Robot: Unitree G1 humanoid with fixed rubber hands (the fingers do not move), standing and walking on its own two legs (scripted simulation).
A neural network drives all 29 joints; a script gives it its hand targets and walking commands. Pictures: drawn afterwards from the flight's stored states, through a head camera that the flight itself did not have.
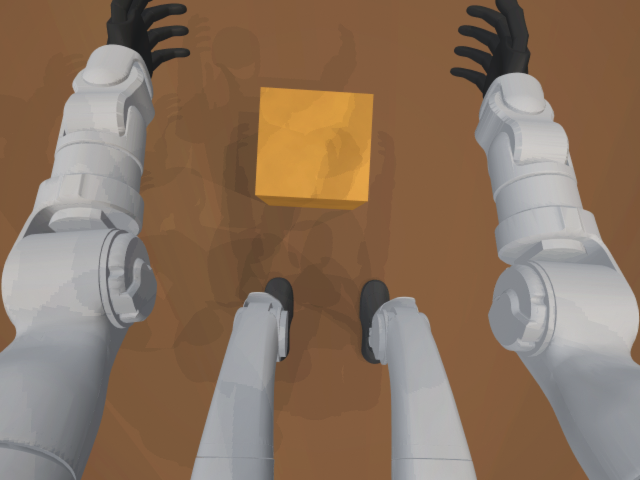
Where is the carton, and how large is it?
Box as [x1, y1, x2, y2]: [255, 87, 373, 209]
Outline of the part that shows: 261,87 255,194 269,205 353,209 367,200 373,94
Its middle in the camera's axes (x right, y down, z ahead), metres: -0.01 -0.17 +0.84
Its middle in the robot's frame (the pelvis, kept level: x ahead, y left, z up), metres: +0.52 +0.03 -0.52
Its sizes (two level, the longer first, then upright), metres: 0.210 0.200 0.250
